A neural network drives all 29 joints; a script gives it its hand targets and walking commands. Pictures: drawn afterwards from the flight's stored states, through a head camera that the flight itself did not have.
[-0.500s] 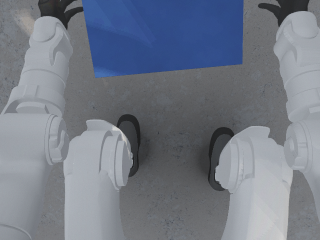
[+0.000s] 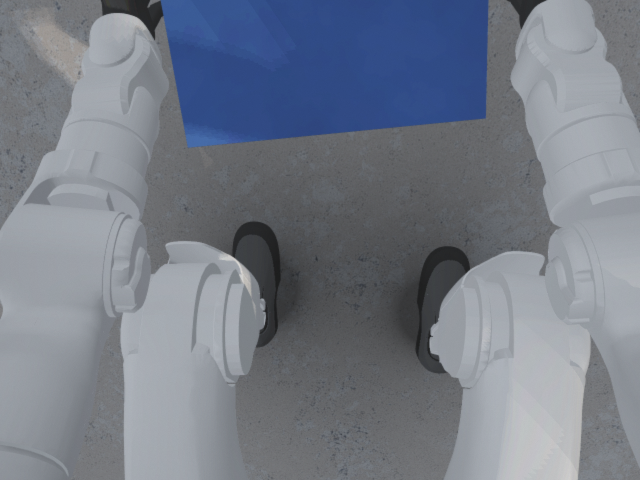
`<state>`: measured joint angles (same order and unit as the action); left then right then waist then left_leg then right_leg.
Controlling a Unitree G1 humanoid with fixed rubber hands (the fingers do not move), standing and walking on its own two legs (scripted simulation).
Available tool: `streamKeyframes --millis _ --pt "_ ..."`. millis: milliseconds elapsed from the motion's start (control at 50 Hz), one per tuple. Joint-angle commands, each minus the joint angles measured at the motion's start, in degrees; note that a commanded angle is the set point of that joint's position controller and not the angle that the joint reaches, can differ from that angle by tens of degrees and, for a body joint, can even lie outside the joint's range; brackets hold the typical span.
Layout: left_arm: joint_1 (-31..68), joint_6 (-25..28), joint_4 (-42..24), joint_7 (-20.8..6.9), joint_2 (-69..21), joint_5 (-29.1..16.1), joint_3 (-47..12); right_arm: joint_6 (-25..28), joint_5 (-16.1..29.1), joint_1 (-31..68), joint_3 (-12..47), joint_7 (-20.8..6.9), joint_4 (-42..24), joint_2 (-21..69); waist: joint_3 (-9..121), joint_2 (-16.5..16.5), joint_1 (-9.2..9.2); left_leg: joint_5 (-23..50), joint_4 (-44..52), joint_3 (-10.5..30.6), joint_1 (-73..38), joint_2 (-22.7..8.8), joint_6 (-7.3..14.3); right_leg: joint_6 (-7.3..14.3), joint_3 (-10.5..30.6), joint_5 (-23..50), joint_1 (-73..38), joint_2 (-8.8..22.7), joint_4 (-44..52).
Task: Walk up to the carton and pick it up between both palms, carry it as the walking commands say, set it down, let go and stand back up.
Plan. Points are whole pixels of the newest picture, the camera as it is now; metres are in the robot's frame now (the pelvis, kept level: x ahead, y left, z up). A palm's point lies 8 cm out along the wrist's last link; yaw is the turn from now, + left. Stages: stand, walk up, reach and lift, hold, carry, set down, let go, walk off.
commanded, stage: reach and lift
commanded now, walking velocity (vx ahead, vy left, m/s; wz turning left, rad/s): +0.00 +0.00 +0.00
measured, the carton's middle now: (326, 29) +0.52 +0.04 -0.26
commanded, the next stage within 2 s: none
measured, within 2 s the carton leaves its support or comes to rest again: leaves its support in 0.88 s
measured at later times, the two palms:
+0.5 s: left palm (134, 13) +0.52 +0.22 -0.18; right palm out of the picture +0.53 -0.14 -0.19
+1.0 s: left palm (146, 3) +0.52 +0.20 -0.18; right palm out of the picture +0.54 -0.16 -0.18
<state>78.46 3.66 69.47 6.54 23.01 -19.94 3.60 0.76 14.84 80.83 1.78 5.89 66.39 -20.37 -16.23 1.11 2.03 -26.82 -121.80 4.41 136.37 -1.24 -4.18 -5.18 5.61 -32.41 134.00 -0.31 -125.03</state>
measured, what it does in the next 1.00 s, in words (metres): stands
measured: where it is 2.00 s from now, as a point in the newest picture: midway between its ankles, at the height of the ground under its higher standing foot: (347, 315)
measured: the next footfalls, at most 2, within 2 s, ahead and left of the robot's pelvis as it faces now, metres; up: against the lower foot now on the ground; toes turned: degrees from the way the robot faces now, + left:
none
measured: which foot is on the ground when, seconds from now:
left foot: down 0.00-1.00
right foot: down 0.00-1.00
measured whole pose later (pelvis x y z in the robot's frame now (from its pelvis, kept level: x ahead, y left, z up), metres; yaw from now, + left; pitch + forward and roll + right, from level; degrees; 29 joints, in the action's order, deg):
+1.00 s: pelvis -0.01 +0.00 +0.00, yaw -1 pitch +33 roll +0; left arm 83.9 -5.1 64.3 8.8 22.9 -19.1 1.2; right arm -7.0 12.7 83.6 -0.7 5.7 60.6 -22.0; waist -26.4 0.3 2.5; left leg -26.6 -123.0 5.9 129.6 0.0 -5.3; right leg -6.2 5.5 -31.7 127.1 -2.5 -125.5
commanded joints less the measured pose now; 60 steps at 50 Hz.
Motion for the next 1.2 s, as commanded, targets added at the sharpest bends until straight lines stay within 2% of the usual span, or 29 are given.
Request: streamKeyframes --millis 0,60,100,120,140,160,220,240,280,340,400,460,500,540,560,620,640,660,840,920,940,980,1000,1080,1100,1120,1140,1160,1180 --pt "12.91 0.74 -6.37 -1.47 -1.6 -0.03 -2.21 2.0 -1.36 11.6 -0.62 0.38 -5.53 -1.84 66.64 -3.5 -1.41 16.9 7.49 -6.34 -37.53 2.22 0.99 2.69 -8.05 14.66 -31.87 -1.01 10.4" --pt "14.23 0.93 -5.74 -1.32 -2.72 -0.03 -4.62 2.24 -0.41 12.21 -0.01 0.62 -4.19 0.26 66.05 -0.8 -1.71 16.76 8.07 -6.21 -37.59 2.01 0.49 3.08 -7.89 15.61 -32.55 -0.91 11.07" --pt "16.97 1.26 -7.6 -1.92 -4.97 -2.73 -6.88 2.61 -1.15 12.65 0.96 0.67 -5.59 1.89 68.76 -4.06 -4.53 18.97 7.27 -5.81 -39.86 2.23 0.42 3.25 -8.73 17.07 -35.49 -0.9 10.56" --pt "14.81 1.57 -7.52 -1.57 -5.59 -2.03 -5.73 2.82 -1.83 12.09 -0.61 0.94 -4.66 0.66 66.3 -1.02 -2.34 16.93 7.83 -7.01 -37.03 2.67 0.28 3.33 -8.03 15.0 -32.99 -1.09 11.05" --pt "11.38 1.01 -3.77 -1.67 -4.07 -1.69 -3.73 2.73 -2.11 11.86 -0.18 1.23 -4.15 0.1 65.44 -4.66 -3.44 17.44 7.95 -5.87 -35.46 2.76 0.71 2.9 -8.72 16.35 -34.8 -1.1 11.12" --pt "14.16 1.4 -6.51 -1.97 -7.87 -2.15 -7.24 2.79 0.06 13.45 2.57 0.01 -5.63 6.05 64.13 -2.98 -0.96 17.38 8.43 -6.78 -34.82 3.11 0.75 3.5 -8.07 15.89 -33.38 -1.64 11.33" --pt "17.37 1.32 -5.9 -2.59 -9.75 -2.92 -9.44 3.08 0.36 15.44 3.84 -0.64 -5.69 7.49 67.31 -3.19 -2.95 17.14 7.94 -6.33 -38.03 2.61 0.8 3.41 -8.94 16.01 -33.17 -1.45 11.11" --pt "18.23 1.72 -7.19 -2.92 -12.74 -3.49 -10.22 3.14 0.68 16.82 5.4 -0.88 -5.54 10.9 66.41 -3.52 -0.78 15.73 8.55 -7.08 -36.31 3.36 0.83 3.62 -8.28 14.65 -35.03 -1.71 11.61" --pt "21.65 1.61 -8.56 -3.62 -16.43 -4.08 -12.25 2.91 0.65 18.07 6.05 -1.71 -4.82 14.08 65.45 -2.93 -2.23 16.21 8.98 -7.27 -34.74 3.43 0.65 3.64 -8.92 15.84 -33.58 -1.78 11.28" --pt "21.49 0.65 -6.43 -6.06 -24.5 -2.83 -11.83 2.58 0.55 21.12 8.53 -3.67 -5.87 21.71 64.18 -3.6 -1.22 15.85 7.89 -7.27 -34.29 3.7 0.7 3.71 -8.69 15.91 -32.75 -2.14 11.24" --pt "30.63 -0.08 -11.34 -8.07 -31.12 -3.65 -14.59 1.22 -2.01 24.76 7.31 -5.65 -4.19 29.18 65.78 -3.83 -3.24 14.83 8.09 -7.87 -35.1 4.42 0.69 3.55 -9.09 14.82 -32.58 -2.71 10.95" --pt "33.99 -1.21 -12.58 -9.96 -34.79 -1.97 -14.04 0.27 -1.98 27.04 7.27 -8.13 -5.4 35.22 64.75 -2.52 -1.67 14.88 7.31 -7.85 -33.18 4.76 0.8 4.45 -9.13 15.82 -30.73 -3.08 9.79" --pt "32.71 -1.78 -11.02 -10.7 -38.14 -1.75 -12.56 -0.23 -2.95 27.17 7.86 -8.9 -7.45 38.16 64.16 -5.54 -1.71 15.24 6.62 -8.62 -32.75 5.22 0.75 4.17 -10.01 15.59 -31.21 -3.56 10.35" --pt "35.75 -2.25 -12.96 -11.49 -41.25 -0.47 -12.65 -0.79 -3.96 27.78 5.79 -9.84 -6.41 40.75 62.75 -2.1 -1.34 13.5 6.65 -8.9 -32.38 5.63 1.43 4.74 -9.69 13.99 -28.21 -3.95 10.11" --pt "33.74 -2.71 -11.33 -12.02 -42.13 -0.49 -12.58 -1.34 -4.96 25.98 5.29 -10.48 -5.19 40.63 61.98 -3.32 -3.33 14.7 6.29 -8.49 -32.5 5.64 1.21 4.75 -10.12 15.35 -27.51 -4.05 9.97" --pt "35.58 -3.29 -13.38 -13.26 -44.49 0.03 -12.87 -1.98 -5.38 26.13 5.85 -11.56 -7.86 43.79 62.33 -4.68 -2.79 14.59 6.23 -8.77 -29.6 5.72 1.4 4.97 -9.97 16.54 -30.32 -4.36 10.11" --pt "35.1 -2.94 -13.2 -12.77 -43.03 0.14 -11.97 -2.16 -4.63 27.86 6.07 -11.59 -8.05 44.69 62.48 -4.64 -0.39 16.11 5.99 -9.09 -28.91 5.8 1.61 5.13 -9.57 17.83 -30.96 -4.08 9.83" --pt "36.7 -3.33 -14.49 -13.03 -44.79 0.05 -12.07 -2.42 -5.21 29.31 5.91 -11.56 -10.12 43.85 63.43 -4.7 -2.19 15.02 6.33 -8.78 -30.38 5.87 1.94 4.76 -10.12 16.69 -29.78 -4.29 9.95" --pt "37.54 -4.33 -21.66 -12.57 -47.35 -1.39 -15.3 -3.07 -1.77 30.88 9.6 -11.71 -18.97 48.17 80.54 -3.87 0.11 19.83 4.95 -10.39 -40.52 5.86 1.63 4.35 -11.22 19.74 -36.98 -4.87 9.01" --pt "38.33 -5.97 -26.52 -12.05 -48.38 -0.95 -15.8 -4.11 1.09 37.5 12.84 -11.35 -27.2 48.74 90.54 -5.47 2.16 20.67 6.21 -10.88 -46.17 5.75 1.55 3.73 -11.74 20.27 -44.11 -4.96 9.67" --pt "40.79 -6.07 -28.16 -12.07 -47.36 -0.19 -15.07 -4.96 1.42 35.81 13.06 -11.76 -24.77 52.04 92.07 -4.67 5.26 19.28 5.91 -11.73 -47.47 5.62 1.75 3.69 -11.29 18.53 -43.71 -5.06 9.54" --pt "42.37 -7.1 -31.28 -12.06 -49.17 -0.79 -17.11 -6.2 1.9 36.5 13.56 -11.7 -27.39 52.59 100.13 -3.44 3.77 20.51 5.63 -12.18 -52.74 5.86 1.39 3.64 -11.61 19.55 -48.49 -5.4 9.7" --pt "41.96 -7.92 -30.4 -12.46 -49.14 0.6 -15.53 -6.72 2.42 38.47 13.39 -12.06 -28.22 52.86 103.04 -3.22 5.45 19.05 5.74 -12.84 -53.99 5.68 1.63 3.53 -11.82 18.29 -49.83 -5.28 10.06" --pt "45.18 -9.81 -36.62 -13.54 -52.69 0.24 -14.89 -8.73 1.36 40.27 13.04 -12.63 -32.04 53.31 105.36 -3.55 3.38 20.38 6.34 -13.21 -54.79 6.15 1.2 3.4 -11.94 19.11 -50.69 -6.21 9.87" --pt "47.24 -10.36 -36.99 -14.12 -53.16 -0.24 -16.47 -9.41 0.36 38.63 12.51 -12.87 -27.62 54.52 101.37 -3.78 3.01 19.97 6.97 -12.54 -54.16 5.94 1.17 3.56 -12.93 18.67 -47.98 -5.67 9.53" --pt "45.8 -10.98 -37.21 -14.43 -54.51 -0.21 -16.78 -9.56 0.0 38.59 12.28 -13.28 -30.19 54.86 102.02 -3.77 1.04 19.13 7.23 -12.77 -54.78 6.05 1.2 3.58 -12.62 17.63 -47.49 -5.96 10.63" --pt "45.1 -11.75 -34.77 -14.94 -54.8 0.53 -16.64 -9.96 -0.06 39.05 12.13 -13.49 -28.88 55.4 101.51 -2.42 2.68 16.94 7.53 -12.9 -55.51 5.64 1.0 3.75 -12.53 15.44 -47.12 -5.6 11.14" --pt "46.8 -12.2 -34.53 -14.79 -55.99 0.52 -16.93 -10.28 -0.32 41.45 10.97 -13.82 -30.93 54.84 102.37 -0.89 0.37 14.76 8.01 -13.37 -55.26 5.99 1.11 3.73 -13.09 14.02 -46.76 -5.79 11.39" --pt "48.75 -12.33 -38.03 -14.83 -55.85 1.16 -16.98 -11.3 -1.0 39.26 10.55 -14.09 -29.0 56.69 104.02 -1.09 1.09 15.23 8.68 -13.51 -58.38 6.14 0.86 3.86 -13.58 13.41 -47.05 -5.97 12.04"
